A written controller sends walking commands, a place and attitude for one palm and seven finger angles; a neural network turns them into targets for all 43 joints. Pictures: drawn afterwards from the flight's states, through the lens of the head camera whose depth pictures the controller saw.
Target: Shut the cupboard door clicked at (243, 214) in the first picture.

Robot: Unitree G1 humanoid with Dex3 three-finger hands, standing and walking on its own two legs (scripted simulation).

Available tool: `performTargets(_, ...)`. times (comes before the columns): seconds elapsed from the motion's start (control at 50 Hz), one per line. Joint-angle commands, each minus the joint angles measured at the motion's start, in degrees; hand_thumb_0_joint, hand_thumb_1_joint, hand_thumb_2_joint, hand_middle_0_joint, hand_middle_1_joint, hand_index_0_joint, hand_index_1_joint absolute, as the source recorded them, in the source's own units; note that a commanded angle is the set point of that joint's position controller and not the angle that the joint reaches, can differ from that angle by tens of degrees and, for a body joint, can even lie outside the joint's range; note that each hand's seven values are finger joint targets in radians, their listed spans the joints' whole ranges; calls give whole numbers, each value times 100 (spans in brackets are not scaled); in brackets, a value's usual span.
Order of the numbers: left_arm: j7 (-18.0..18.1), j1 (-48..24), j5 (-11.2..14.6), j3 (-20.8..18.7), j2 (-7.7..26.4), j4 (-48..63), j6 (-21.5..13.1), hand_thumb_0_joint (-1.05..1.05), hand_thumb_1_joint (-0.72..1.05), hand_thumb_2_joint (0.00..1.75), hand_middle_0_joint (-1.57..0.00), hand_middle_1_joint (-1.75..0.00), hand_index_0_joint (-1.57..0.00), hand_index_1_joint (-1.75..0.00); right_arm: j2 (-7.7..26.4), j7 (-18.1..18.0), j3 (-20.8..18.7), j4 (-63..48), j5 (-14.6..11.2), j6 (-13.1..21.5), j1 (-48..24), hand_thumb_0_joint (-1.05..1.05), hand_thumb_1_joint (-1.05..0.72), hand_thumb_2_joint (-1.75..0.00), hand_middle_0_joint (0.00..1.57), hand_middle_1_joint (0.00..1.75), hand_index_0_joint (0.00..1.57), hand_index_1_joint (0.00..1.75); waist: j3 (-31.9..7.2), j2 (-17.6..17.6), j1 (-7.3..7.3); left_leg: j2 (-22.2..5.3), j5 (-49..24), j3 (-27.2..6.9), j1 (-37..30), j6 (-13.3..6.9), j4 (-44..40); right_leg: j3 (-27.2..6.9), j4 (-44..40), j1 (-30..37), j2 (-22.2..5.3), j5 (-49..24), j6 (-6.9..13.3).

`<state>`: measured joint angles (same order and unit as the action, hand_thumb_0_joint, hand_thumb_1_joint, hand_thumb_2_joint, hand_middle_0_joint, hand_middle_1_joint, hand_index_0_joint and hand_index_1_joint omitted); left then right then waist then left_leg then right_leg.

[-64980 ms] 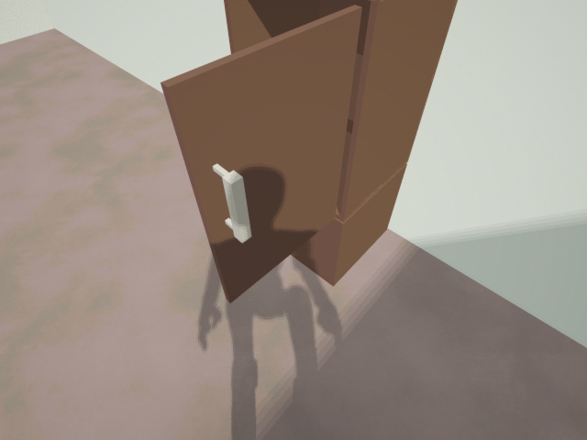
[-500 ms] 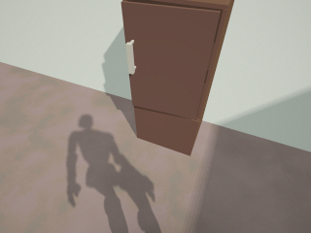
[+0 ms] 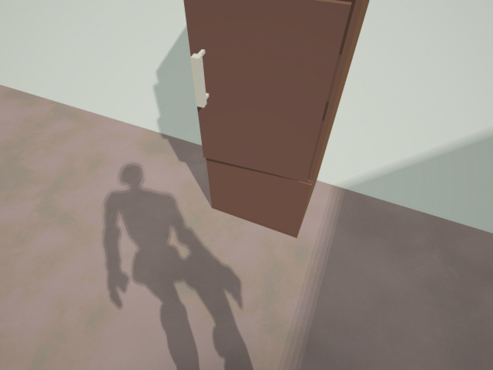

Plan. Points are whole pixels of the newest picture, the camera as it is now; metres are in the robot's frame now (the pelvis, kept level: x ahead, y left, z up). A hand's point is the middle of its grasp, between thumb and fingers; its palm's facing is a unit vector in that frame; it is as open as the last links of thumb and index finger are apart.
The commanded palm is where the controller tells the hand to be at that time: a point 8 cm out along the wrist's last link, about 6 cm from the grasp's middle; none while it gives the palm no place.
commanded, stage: look to check the result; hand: left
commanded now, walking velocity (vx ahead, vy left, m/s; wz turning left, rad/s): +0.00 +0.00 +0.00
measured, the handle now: (201, 78) +0.87 +0.18 +0.01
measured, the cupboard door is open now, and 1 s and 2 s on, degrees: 5 5 5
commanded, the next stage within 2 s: walk to a spot facing it in 0.34 s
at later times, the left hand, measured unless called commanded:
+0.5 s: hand out of the picture +0.02 +0.18 -0.18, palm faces +0.02 -0.98 -0.21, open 7.3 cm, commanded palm none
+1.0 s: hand out of the picture +0.04 +0.24 -0.17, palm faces +0.26 -0.93 -0.25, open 7.4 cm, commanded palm none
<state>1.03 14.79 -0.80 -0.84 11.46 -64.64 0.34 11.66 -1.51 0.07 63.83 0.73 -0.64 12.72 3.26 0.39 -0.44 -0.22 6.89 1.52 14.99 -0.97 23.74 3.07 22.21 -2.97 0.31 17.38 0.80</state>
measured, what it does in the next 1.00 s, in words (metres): lifts its right foot, turning left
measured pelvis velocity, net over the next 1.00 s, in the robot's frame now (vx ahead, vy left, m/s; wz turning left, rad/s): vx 0.00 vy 0.01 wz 0.27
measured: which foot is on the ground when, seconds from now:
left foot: down 0.00-1.00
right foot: down 0.00-0.80, up 0.82-1.00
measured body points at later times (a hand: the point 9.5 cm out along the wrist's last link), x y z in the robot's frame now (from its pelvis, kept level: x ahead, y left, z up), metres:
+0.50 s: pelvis +0.02 -0.01 +0.00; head +0.03 -0.01 +0.45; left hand +0.02 +0.23 -0.16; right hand +0.05 -0.25 -0.16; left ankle +0.07 +0.11 -0.74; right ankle -0.06 -0.11 -0.74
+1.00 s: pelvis +0.00 +0.01 -0.01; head +0.06 +0.03 +0.44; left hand +0.03 +0.28 -0.15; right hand +0.10 -0.22 -0.16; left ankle +0.05 +0.11 -0.74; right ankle +0.02 -0.15 -0.67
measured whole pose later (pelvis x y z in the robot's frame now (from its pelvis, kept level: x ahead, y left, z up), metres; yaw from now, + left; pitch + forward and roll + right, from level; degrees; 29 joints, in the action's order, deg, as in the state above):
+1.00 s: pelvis +0.00 +0.01 -0.01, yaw +15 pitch +1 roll -1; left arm 1.0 8.4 -1.6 -4.4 12.7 -53.2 2.7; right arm 11.7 -0.8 -2.0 55.5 1.8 -2.2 12.8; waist 6.5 0.7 -1.6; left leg 3.2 8.8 -1.5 21.4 -3.8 29.6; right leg -0.2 61.2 -26.6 -2.9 23.8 -1.6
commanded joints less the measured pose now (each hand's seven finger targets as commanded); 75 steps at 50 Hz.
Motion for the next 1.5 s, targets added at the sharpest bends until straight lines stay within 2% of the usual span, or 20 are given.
performTargets(0.0, 53, 380, 14, -141, 756, 166, -96, 0, 90, 90, -20, -30, -20, -30, 819, -57, -161, -214, 2, 81, 73, 0, -90, -90, 20, 30, 20, 30, -24, -29, 30, -568, -576, -629, -697, -115, -250, -491, -616, -727, -615, -661, 218)
performTargets(0.5, 126, 645, 22, -159, 550, 160, -39, 0, 90, 90, -20, -30, -20, -30, 509, -65, -108, -199, 0, 31, 153, 0, -90, -90, 20, 30, 20, 30, -57, -131, 62, -474, -1151, -520, -498, -90, 99, -266, -266, -350, -739, -1503, 138)
performTargets(0.58, 158, 642, 2, -326, 735, 377, 32, 0, 90, 90, -20, -30, -20, -30, 499, -44, -197, -386, 14, -54, 103, 0, -90, -90, 20, 30, 20, 30, -46, -401, 113, -259, -912, -370, 213, -52, 861, -257, 56, -132, -1143, -1998, 384)
performTargets(0.66, 172, 406, -91, -439, 889, 698, 47, 0, 90, 90, -20, -30, -20, -30, 433, 12, -327, -720, 49, -181, -138, 0, -90, -90, 20, 30, 20, 30, 344, -900, 122, -137, 1895, -34, 1188, 93, 2696, -479, 56, -197, -2101, -3255, 1042)
performTargets(0.7, 194, 146, -129, -489, 965, 856, 47, 0, 90, 90, -20, -30, -20, -30, 447, 60, -360, -863, 28, -196, -88, 0, -90, -90, 20, 30, 20, 30, 497, -753, -11, -337, 2106, -52, 1105, 90, 2397, -249, 373, -374, -2243, -3461, 1015)
performTargets(0.74, 156, 12, -65, -523, 1025, 1010, 28, 0, 90, 90, -20, -30, -20, -30, 565, 96, -380, -776, 73, -139, 582, 0, -90, -90, 20, 30, 20, 30, 53, -79, -325, -297, -35, -115, 2, -51, 876, 488, 1994, -607, -1691, -3439, 394)
performTargets(0.76, 129, 233, 35, -502, 767, 1139, 55, 0, 90, 90, -20, -30, -20, -30, 960, 79, -428, -775, 139, -66, 961, 0, -90, -90, 20, 30, 20, 30, -219, 1506, -364, -1219, -2576, -1927, -549, -631, 80, 791, 3423, -1577, -762, -1274, -157)
performTargets(0.78, 133, 40, 64, -412, 588, 1340, 81, 0, 90, 90, -20, -30, -20, -30, 1261, 9, -483, -707, 100, -79, 1145, 0, -90, -90, 20, 30, 20, 30, -406, 2057, -377, -1974, -3675, -3118, -759, -1257, -419, 212, 4411, -2228, -213, 2045, -254)
performTargets(0.8, 136, -120, 7, -416, 701, 1404, 130, 0, 90, 90, -20, -30, -20, -30, 1293, 16, -505, -692, 86, -107, 1026, 0, -90, -90, 20, 30, 20, 30, -337, 1177, -333, -1986, -1698, -2888, -361, -1289, -597, -304, 4550, -2083, -421, 2014, -136)
performTargets(0.86, 65, -445, -67, -493, 682, 1424, 162, 0, 90, 90, -20, -30, -20, -30, 1126, -8, -478, -1047, 142, -97, 302, 0, -90, -90, 20, 30, 20, 30, 78, 753, -158, -1481, 1660, -2789, 623, -885, -1099, -487, 4543, -2418, -528, 894, -188)
performTargets(0.94, 11, -264, -70, -483, 566, 1464, 99, 0, 90, 90, -20, -30, -20, -30, 1157, -17, -523, -1154, 130, -50, 195, 0, -90, -90, 20, 30, 20, 30, -553, 249, -42, -1145, 1114, -2389, 10, -833, -892, -411, 3921, -2500, -353, 472, -294)
performTargets(1.08, 37, -397, -59, -449, 593, 1739, 130, 0, 90, 90, -20, -30, -20, -30, 1255, 66, -647, -1282, 145, -182, 124, 0, -90, -90, 20, 30, 20, 30, -552, 981, -122, -890, 1147, -2703, 150, -810, -778, -280, 2514, -2058, -19, 775, -339)
performTargets(1.14, 50, 214, -33, -491, 725, 1633, 120, 0, 90, 90, -20, -30, -20, -30, 1213, 82, -697, -1467, 122, -228, -197, 0, -90, -90, 20, 30, 20, 30, -693, 1036, 161, -544, 1190, -2591, 719, -560, -554, -163, 1145, -906, 168, 424, -270)
performTargets(1.16, 62, 527, -44, -545, 859, 1581, 96, 0, 90, 90, -20, -30, -20, -30, 1104, 98, -695, -1537, 84, -248, -343, 0, -90, -90, 20, 30, 20, 30, -688, 760, 322, -263, 1540, -2336, 1309, -321, -269, -200, 353, -209, 38, 135, -196)
performTargets(1.2, 129, 195, -184, -655, 1723, 1821, 32, 0, 90, 90, -20, -30, -20, -30, 559, 135, -680, -1666, 34, -220, -189, 0, -90, -90, 20, 30, 20, 30, -413, -1676, 329, 898, 2451, -713, 2645, 412, 3310, -3251, -1370, -444, -2751, 1349, 883)
performTargets(1.24, 162, -965, -97, -505, 1259, 2093, 42, 0, 90, 90, -20, -30, -20, -30, 698, 223, -696, -1600, 137, -290, 131, 0, -90, -90, 20, 30, 20, 30, -116, -603, -343, 333, 1964, -791, 2026, 281, 4748, -1916, -1001, -1685, -2367, 655, 881)
performTargets(1.28, 154, -785, -70, -436, 899, 2014, -60, 0, 90, 90, -20, -30, -20, -30, 673, 269, -656, -1508, 111, -271, 8, 0, -90, -90, 20, 30, 20, 30, -65, -1003, -296, 93, 1575, -526, 2184, 389, 4896, -1033, -310, -1078, -1740, -1476, 707)
performTargets(1.32, 167, -434, -82, -450, 930, 1919, -104, 0, 90, 90, -20, -30, -20, -30, 589, 297, -588, -1621, 47, -248, -146, 0, -90, -90, 20, 30, 20, 30, -245, -1063, -158, 40, 1602, -268, 2112, 445, 4329, -462, 94, -426, -1720, -3034, 674)
performTargets(1.4, 158, 312, -102, -555, 1146, 1674, -85, 0, 90, 90, -20, -30, -20, -30, 426, 316, -465, -1783, 21, -229, -737, 0, -90, -90, 20, 30, 20, 30, -412, -1091, 250, 29, 1869, 207, 1727, 408, 2836, -123, 479, 346, -1849, -4014, 595)
performTargets(1.48, 124, 460, -122, -637, 1280, 1619, -53, 0, 90, 90, -20, -30, -20, -30, 436, 301, -426, -1792, 11, -175, -718, 0, -90, -90, 20, 30, 20, 30, -494, -1358, 278, 79, 1703, 461, 953, 272, 1614, 32, 850, 195, -2007, -4177, 496)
